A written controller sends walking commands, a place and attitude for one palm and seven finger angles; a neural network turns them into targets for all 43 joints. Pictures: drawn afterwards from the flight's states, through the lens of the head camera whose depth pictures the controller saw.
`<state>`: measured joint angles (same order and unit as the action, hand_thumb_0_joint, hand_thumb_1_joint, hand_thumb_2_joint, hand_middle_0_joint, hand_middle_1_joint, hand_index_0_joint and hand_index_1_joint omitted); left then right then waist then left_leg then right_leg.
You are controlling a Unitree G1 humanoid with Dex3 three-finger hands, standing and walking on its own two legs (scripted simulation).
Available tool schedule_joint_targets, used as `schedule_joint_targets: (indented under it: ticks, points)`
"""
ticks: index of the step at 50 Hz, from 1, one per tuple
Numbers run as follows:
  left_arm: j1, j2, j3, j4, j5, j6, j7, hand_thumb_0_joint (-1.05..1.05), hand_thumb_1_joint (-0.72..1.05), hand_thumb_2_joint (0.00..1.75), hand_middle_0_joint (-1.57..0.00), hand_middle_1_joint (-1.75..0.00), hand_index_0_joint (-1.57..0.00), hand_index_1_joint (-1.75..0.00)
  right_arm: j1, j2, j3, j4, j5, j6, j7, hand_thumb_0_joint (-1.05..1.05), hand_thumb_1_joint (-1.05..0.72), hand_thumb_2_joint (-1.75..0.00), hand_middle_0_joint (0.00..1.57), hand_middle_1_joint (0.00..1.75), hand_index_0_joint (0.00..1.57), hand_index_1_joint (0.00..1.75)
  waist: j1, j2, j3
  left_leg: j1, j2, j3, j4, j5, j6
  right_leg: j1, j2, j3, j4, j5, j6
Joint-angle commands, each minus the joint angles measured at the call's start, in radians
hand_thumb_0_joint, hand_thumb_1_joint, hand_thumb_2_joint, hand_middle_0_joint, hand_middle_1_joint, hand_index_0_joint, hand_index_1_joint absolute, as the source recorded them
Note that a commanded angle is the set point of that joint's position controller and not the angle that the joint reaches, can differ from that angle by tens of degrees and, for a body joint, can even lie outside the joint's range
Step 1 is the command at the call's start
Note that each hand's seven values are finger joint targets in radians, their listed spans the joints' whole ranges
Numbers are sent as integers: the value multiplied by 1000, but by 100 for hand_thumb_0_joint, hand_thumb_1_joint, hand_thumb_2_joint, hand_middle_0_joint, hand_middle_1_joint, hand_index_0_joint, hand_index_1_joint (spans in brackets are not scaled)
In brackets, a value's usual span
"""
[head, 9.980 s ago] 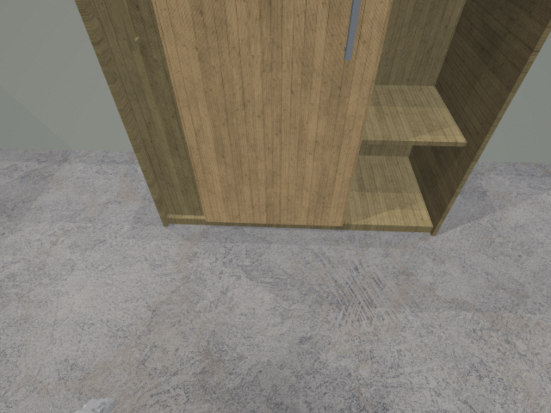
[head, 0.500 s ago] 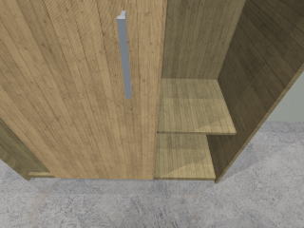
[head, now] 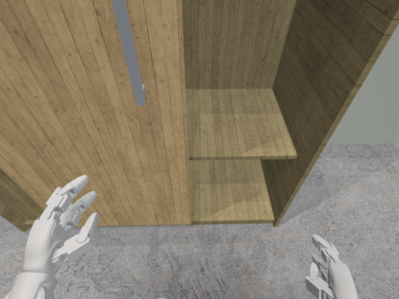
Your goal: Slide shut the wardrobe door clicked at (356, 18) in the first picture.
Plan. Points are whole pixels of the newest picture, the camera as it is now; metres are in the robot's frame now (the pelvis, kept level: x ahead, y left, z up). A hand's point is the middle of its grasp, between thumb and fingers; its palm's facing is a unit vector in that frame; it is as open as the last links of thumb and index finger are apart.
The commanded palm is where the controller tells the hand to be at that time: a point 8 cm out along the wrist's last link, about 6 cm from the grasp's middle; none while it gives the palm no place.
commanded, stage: raise the hand with hooked fingers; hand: left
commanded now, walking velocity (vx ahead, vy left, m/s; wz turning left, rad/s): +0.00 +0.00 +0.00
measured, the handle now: (131, 49) +0.53 +0.16 +0.24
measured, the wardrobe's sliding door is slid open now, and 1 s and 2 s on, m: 0.42 0.42 0.42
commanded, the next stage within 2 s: move the hooked fingers beside the handle in 1.72 s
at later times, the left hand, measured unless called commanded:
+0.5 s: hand (39, 210) +0.23 +0.26 +0.13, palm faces +0.15 -0.99 -0.07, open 11.4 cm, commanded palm +0.19 +0.30 +0.14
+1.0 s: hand out of the picture +0.24 +0.33 +0.22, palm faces +0.15 -0.99 -0.06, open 13.8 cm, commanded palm +0.21 +0.37 +0.23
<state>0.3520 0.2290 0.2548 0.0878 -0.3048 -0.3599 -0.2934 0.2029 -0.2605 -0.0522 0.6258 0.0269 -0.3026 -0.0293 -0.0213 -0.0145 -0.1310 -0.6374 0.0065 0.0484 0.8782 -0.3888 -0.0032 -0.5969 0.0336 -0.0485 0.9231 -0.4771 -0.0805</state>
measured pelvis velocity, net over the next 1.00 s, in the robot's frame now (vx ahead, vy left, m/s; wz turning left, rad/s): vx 0.00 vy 0.05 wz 0.05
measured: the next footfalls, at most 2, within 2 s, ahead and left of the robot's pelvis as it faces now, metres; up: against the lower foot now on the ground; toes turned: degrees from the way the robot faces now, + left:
none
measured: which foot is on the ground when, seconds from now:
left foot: down 0.00-1.00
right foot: down 0.00-1.00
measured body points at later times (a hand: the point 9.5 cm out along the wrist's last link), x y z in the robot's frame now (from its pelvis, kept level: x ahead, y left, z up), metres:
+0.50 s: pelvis +0.01 +0.00 +0.02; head +0.02 -0.02 +0.47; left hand +0.22 +0.31 +0.13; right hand +0.17 -0.24 -0.07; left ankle +0.03 +0.12 -0.69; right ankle -0.01 -0.07 -0.69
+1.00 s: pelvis +0.00 +0.05 +0.05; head -0.02 +0.04 +0.50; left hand +0.23 +0.38 +0.22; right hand +0.22 -0.15 -0.01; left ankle +0.03 +0.12 -0.69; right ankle -0.01 -0.07 -0.69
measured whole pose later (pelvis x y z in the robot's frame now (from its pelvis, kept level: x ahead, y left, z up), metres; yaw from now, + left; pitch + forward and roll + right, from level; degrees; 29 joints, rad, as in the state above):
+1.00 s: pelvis +0.00 +0.05 +0.05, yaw +3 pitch -2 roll -2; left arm -0.01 0.43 0.40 -0.05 -0.36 0.19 -0.34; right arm 0.16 -0.24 0.08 0.67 0.07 -0.28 -0.13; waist 0.08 0.05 -0.02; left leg -0.25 -0.04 0.01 0.52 -0.23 0.06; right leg -0.15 0.01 -0.08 0.46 -0.27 -0.01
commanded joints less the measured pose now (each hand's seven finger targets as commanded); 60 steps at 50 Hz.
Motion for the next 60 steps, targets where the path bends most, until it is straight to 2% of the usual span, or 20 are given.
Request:
schedule_joint_targets:
  ticks: [1, 5, 6, 9, 12, 16, 18, 21, 25, 28, 32, 36, 38, 39, 44, 48, 50, 52, 55, 60]
  points:
    - [56, 253, 185, -294, -37, 54, -20, 0, 43, 70, -23, -60, -23, -60, -64, -107, -26, -210, 12, -28, -28, 0, -90, -90, 20, 30, 20, 30, 60, -27, -92, -27, -48, -29, -25, 77, 19, 137, -93, 223, -246, 204, 127]
    - [-211, 221, 148, -462, -61, -117, 47, 0, 34, 66, -24, -66, -24, -66, -10, -101, -13, -128, -6, -66, -52, 0, -90, -90, 20, 30, 20, 30, -14, 87, -47, 57, -13, -90, 3, 99, 25, 27, -62, 190, -245, 191, 110]
    - [-279, 220, 120, -497, -63, -162, 43, 0, 32, 65, -24, -68, -24, -68, 4, -108, -12, -105, -7, -80, -58, 0, -90, -90, 20, 30, 20, 30, -42, 56, -47, 61, -7, -98, 18, 100, 30, 2, -51, 185, -242, 184, 109]
    - [-229, 223, 68, -414, -73, -198, -28, 0, 25, 62, -25, -72, -25, -72, 7, -129, -4, -56, 7, -118, -77, 0, -90, -90, 20, 30, 20, 30, -44, 82, -66, 83, -2, -105, 11, 97, 34, 46, -58, 199, -260, 189, 108]
    - [-214, 282, 91, -258, -66, -78, -107, 0, 18, 59, -25, -76, -25, -76, -23, -148, 8, -45, 27, -109, -91, 0, -90, -90, 20, 30, 20, 30, -29, 42, -60, 73, -10, -108, -8, 67, 35, 100, -93, 258, -327, 147, 151]
    - [-179, 389, 236, -104, -92, 169, -128, 0, 8, 55, -26, -82, -26, -82, -92, -152, 25, -76, 34, -70, -113, 0, -90, -90, 20, 30, 20, 30, 57, -18, -59, 56, 0, -132, -68, 55, 8, 241, -166, 314, -377, 135, 154]
    - [-163, 394, 293, -166, -124, 220, -102, 0, 4, 53, -26, -86, -26, -86, -108, -135, 30, -96, 34, -62, -108, 0, -90, -90, 20, 30, 20, 30, 88, -52, -99, 65, -2, -140, -86, 91, 0, 314, -184, 308, -372, 255, 164]
    - [-160, 371, 336, -294, -148, 192, -37, 0, -3, 50, -27, -90, -27, -90, -86, -126, 32, -113, 29, -78, -94, 0, -90, -90, 20, 30, 20, 30, 102, -49, -150, 145, -7, -127, -129, 200, 0, 356, -145, 232, -345, 442, 158]
    - [-134, 280, 240, -329, -121, 135, -23, 0, -13, 46, -27, -96, -27, -96, -46, -136, 21, -99, 29, -99, -74, 0, -90, -90, 20, 30, 20, 30, 70, -46, -100, 247, -4, -108, -190, 287, 8, 295, -82, 145, -324, 586, 153]
    - [-188, 300, 210, -300, -97, 172, -42, 0, -20, 43, -28, -100, -28, -100, -46, -153, 18, -89, 35, -101, -81, 0, -90, -90, 20, 30, 20, 30, 56, 2, -42, 296, -2, -96, -229, 285, 20, 260, -54, 105, -351, 500, 134]
    - [-332, 358, 216, -381, -87, 235, -48, 0, -29, 39, -29, -107, -29, -107, -68, -154, 22, -92, 38, -102, -107, 0, -90, -90, 20, 30, 20, 30, 63, 70, -61, 383, -7, -97, -300, 284, 31, 270, -14, 35, -391, 361, 87]
    - [-393, 413, 270, -462, -78, 243, -8, 0, -38, 35, -29, -112, -29, -112, -68, -147, 37, -85, 27, -106, -112, 0, -90, -90, 20, 30, 20, 30, 84, 133, -117, 472, -6, -118, -344, 371, 17, 329, 7, -6, -406, 396, 66]
    - [-409, 393, 259, -470, -79, 253, -3, 0, -43, 33, -29, -115, -29, -115, -76, -138, 42, -85, 28, -104, -108, 0, -90, -90, 20, 30, 20, 30, 83, 152, -122, 513, -1, -130, -368, 423, 1, 344, 11, -21, -416, 421, 61]
    - [-408, 388, 255, -449, -81, 270, -7, 0, -45, 32, -30, -117, -30, -117, -81, -138, 46, -82, 28, -101, -105, 0, -90, -90, 20, 30, 20, 30, 88, 181, -109, 522, 2, -132, -378, 435, -7, 346, 11, -21, -426, 422, 60]
    - [-495, 383, 219, -335, -80, 428, -44, 0, -50, 30, -30, -120, -30, -120, -118, -140, 63, -82, 46, -61, -108, 0, -90, -90, 20, 30, 20, 30, 86, 141, -10, 504, 10, -144, -447, 346, -16, 356, 15, -26, -489, 364, 57]
    - [-630, 426, 225, -343, -68, 534, -58, 0, -50, 30, -30, -120, -30, -120, -152, -140, 74, -96, 53, -23, -116, 0, -90, -90, 20, 30, 20, 30, 82, 106, -25, 533, 12, -166, -491, 294, -16, 377, 18, -27, -521, 336, 54]
    - [-703, 454, 236, -377, -63, 551, -57, 0, -50, 30, -30, -120, -30, -120, -164, -137, 79, -105, 50, -9, -117, 0, -90, -90, 20, 30, 20, 30, 80, 108, -63, 576, 12, -178, -501, 299, -18, 382, 20, -26, -532, 336, 54]
    - [-755, 479, 253, -379, -64, 554, -52, 0, -50, 30, -30, -120, -30, -120, -173, -131, 88, -99, 46, 1, -117, 0, -90, -90, 20, 30, 20, 30, 80, 137, -53, 585, 10, -182, -517, 279, -22, 387, 19, -23, -549, 328, 47]
    - [-793, 507, 275, -339, -66, 559, -58, 0, -50, 30, -30, -120, -30, -120, -187, -132, 93, -96, 46, 16, -119, 0, -90, -90, 20, 30, 20, 30, 78, 116, -53, 593, 9, -189, -539, 232, -17, 394, 20, -21, -568, 306, 46]
    - [-855, 552, 281, -290, -55, 618, -74, 0, -50, 30, -30, -120, -30, -120, -213, -133, 98, -101, 53, 35, -119, 0, -90, -90, 20, 30, 20, 30, 84, 159, -47, 584, 2, -175, -557, 194, -6, 418, 11, -10, -596, 285, 40]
